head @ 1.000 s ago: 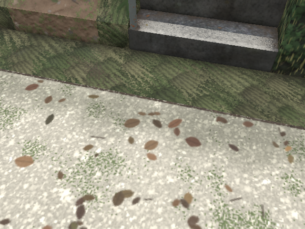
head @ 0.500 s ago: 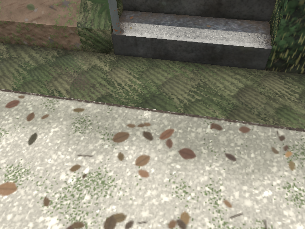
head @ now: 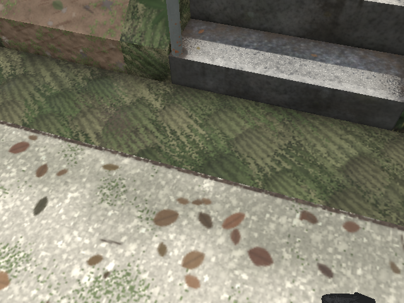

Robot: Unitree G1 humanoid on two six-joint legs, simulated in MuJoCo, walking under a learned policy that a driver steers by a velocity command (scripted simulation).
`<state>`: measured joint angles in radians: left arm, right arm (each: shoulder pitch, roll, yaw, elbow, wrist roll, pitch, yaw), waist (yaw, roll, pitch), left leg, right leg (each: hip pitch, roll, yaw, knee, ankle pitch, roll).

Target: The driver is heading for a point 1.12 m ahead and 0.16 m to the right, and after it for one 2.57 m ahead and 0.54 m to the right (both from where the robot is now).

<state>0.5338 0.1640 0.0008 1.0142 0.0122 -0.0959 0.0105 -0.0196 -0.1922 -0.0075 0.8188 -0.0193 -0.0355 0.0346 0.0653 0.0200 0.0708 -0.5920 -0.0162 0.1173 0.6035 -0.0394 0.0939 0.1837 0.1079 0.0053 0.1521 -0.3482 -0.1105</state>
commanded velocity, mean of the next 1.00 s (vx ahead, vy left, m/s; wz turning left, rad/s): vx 0.50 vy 0.00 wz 0.00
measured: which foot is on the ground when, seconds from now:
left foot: up 0.00-0.04, down 0.06-0.62, up 0.64-1.00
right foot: down 0.00-0.08, up 0.10-0.60, down 0.62-1.00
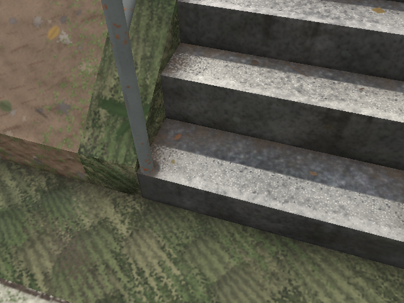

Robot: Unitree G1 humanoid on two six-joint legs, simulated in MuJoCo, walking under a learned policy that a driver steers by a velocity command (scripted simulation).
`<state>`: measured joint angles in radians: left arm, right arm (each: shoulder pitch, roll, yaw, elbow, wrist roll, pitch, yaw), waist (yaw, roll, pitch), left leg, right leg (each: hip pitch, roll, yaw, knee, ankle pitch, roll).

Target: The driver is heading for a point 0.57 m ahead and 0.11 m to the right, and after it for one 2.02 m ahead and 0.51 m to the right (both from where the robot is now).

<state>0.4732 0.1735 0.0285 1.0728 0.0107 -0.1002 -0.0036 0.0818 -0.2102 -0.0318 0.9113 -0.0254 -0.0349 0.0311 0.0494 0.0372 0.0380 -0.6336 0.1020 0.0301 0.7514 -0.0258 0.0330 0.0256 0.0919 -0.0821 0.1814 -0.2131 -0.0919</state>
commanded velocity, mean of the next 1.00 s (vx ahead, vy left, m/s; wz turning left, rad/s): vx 0.19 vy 0.00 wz -0.36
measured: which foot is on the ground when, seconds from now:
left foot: up 0.00-0.16, down 0.18-0.70, up 0.72-1.00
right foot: down 0.00-0.20, up 0.22-0.66, down 0.68-1.00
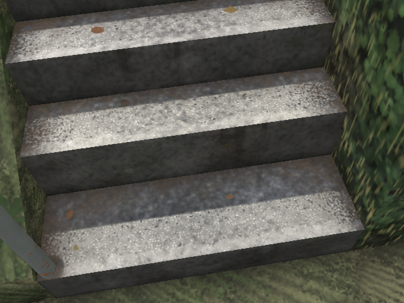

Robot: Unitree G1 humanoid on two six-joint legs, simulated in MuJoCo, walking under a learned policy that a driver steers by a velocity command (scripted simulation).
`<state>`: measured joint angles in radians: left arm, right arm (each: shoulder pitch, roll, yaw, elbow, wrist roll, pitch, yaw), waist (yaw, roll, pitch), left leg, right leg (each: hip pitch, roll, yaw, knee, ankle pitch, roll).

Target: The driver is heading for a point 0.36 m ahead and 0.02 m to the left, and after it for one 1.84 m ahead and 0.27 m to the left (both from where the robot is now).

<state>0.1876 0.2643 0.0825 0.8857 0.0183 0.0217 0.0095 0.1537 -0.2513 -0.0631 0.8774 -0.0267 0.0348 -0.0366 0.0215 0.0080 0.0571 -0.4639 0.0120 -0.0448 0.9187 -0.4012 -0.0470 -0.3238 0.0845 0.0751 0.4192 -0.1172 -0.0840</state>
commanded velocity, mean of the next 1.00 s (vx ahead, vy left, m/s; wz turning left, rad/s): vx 0.12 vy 0.00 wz -0.14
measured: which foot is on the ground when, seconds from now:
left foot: up 0.00-0.16, down 0.18-1.00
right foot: down 0.00-0.20, up 0.22-0.46, down 0.48-0.82, up 0.84-1.00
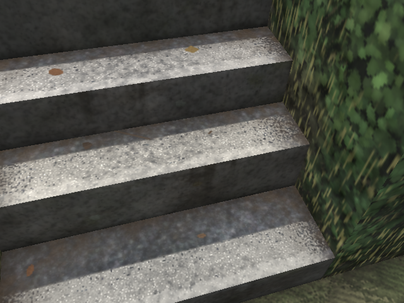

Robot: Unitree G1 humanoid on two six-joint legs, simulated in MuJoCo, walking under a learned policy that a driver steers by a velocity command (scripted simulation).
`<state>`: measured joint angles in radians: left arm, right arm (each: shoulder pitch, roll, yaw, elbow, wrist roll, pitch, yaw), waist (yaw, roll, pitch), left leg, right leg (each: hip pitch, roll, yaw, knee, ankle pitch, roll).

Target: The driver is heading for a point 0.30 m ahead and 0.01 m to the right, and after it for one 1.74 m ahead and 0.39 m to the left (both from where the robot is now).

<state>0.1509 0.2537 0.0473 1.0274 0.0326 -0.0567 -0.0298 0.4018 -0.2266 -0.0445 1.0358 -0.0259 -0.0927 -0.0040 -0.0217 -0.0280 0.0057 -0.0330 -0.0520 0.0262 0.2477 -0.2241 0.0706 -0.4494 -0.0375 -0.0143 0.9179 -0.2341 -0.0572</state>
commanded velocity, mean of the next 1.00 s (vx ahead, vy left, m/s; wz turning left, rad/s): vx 0.16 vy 0.00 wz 0.00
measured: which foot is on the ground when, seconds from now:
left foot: down 0.00-0.24, up 0.26-0.52, down 0.54-1.00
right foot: up 0.00-0.22, down 0.24-1.00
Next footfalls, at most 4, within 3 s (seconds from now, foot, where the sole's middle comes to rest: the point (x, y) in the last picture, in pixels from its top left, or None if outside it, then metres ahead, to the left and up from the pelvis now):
0.24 right None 0.26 -0.11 -0.79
0.54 left None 0.23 0.10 -0.79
2.40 right None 0.40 -0.15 -0.79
2.74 left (191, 261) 0.59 0.03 -0.62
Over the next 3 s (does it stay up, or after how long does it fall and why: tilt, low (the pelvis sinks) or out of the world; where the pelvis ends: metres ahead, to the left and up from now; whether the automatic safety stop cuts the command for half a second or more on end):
stays up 0.58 -0.01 0.13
